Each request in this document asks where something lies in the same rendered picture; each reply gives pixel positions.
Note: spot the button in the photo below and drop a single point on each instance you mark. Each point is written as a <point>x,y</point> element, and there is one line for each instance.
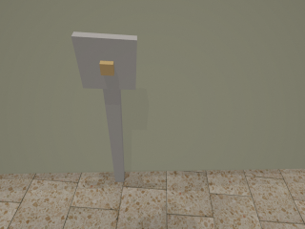
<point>106,67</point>

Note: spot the panel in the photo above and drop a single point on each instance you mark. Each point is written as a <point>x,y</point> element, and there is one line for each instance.
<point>90,48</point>

